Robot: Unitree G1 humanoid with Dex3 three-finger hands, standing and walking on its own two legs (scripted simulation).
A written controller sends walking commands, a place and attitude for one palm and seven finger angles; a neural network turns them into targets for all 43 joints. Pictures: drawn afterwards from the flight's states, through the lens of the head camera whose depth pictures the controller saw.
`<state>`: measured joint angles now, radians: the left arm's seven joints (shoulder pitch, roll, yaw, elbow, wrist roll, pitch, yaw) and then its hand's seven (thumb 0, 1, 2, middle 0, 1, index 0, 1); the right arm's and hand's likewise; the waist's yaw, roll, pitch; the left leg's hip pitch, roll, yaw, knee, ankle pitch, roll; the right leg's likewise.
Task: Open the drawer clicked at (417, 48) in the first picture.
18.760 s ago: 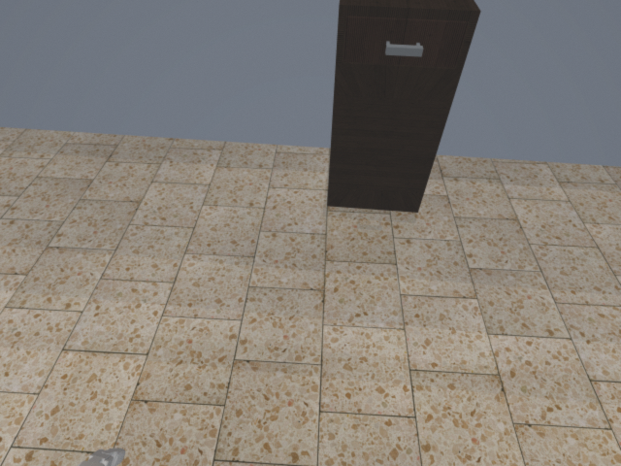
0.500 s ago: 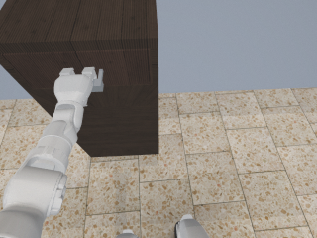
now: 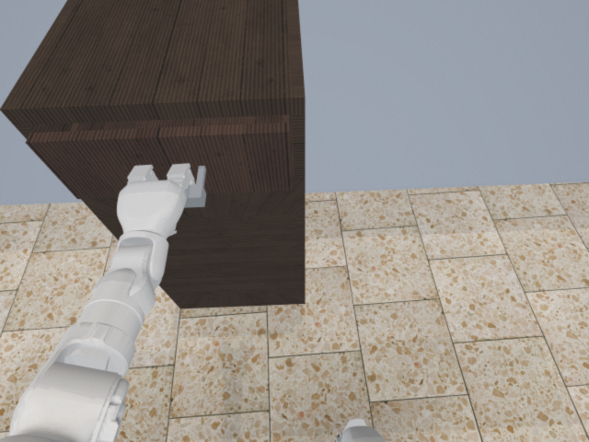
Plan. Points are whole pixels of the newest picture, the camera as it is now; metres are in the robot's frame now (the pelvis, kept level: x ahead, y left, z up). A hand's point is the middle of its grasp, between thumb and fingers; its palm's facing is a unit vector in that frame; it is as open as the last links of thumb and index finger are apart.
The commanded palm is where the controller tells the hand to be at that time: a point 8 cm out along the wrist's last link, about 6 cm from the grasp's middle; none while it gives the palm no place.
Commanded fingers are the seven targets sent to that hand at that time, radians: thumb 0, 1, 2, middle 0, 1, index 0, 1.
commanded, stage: pull the drawer open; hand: left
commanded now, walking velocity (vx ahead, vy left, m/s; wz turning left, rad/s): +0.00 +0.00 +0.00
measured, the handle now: (169, 185) +0.49 +0.19 +0.02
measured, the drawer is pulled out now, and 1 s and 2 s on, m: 0.03 0.15 0.27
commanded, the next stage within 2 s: none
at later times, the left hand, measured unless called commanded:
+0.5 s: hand (159, 261) +0.37 +0.19 +0.00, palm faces +0.01 -0.02 -1.00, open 5.9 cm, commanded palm +0.33 +0.20 +0.06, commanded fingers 0.00 0.90 0.90 -0.40 -1.35 -0.40 -1.35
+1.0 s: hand (153, 298) +0.31 +0.19 +0.00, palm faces +0.02 -0.04 -1.00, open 5.8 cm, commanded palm +0.27 +0.21 +0.06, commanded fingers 0.00 0.90 0.90 -0.40 -1.35 -0.40 -1.35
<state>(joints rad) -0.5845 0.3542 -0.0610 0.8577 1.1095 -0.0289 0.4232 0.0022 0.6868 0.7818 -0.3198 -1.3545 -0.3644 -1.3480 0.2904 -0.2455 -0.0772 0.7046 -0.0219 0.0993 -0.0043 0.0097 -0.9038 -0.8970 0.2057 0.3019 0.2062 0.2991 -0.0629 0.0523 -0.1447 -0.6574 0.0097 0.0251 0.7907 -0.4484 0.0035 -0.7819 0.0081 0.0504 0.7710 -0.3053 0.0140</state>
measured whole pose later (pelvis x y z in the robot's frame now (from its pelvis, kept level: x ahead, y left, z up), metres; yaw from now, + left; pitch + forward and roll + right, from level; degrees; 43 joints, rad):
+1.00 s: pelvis +0.00 -0.01 +0.01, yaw +0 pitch +11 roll +1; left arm -0.10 0.31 -0.13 0.41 1.11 0.02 0.43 0.01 0.68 0.79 -0.31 -1.35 -0.39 -1.35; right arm 0.17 -0.24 -0.06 0.66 -0.01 0.05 -0.04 0.01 -0.90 -0.90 0.20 0.30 0.21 0.30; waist 0.01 0.04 -0.10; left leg -0.48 0.01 0.03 0.71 -0.42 -0.01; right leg -0.62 0.01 0.05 0.73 -0.30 0.00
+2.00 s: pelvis -0.01 -0.02 +0.00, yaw -1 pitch +8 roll +2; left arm 0.40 0.32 -0.13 -0.02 1.11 -0.01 0.46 0.02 0.66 0.77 -0.30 -1.35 -0.42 -1.34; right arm 0.10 -0.21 -0.03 0.61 -0.04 0.04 -0.01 0.02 -0.90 -0.90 0.20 0.30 0.21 0.30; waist 0.06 0.04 -0.09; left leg -0.45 0.02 0.03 0.77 -0.45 -0.02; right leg -0.60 0.02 0.06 0.80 -0.33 -0.01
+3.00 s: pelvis -0.02 -0.02 +0.00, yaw +1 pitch +7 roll +2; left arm 0.43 0.31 -0.15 -0.05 1.11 0.01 0.49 0.00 0.29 0.64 -0.38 -1.30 -0.38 -1.29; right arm 0.09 -0.22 -0.02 0.61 -0.04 0.05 -0.03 0.02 -0.90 -0.90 0.20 0.30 0.21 0.30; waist 0.09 0.04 -0.08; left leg -0.48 0.01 0.01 0.81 -0.46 -0.03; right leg -0.63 0.01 0.04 0.84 -0.34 -0.02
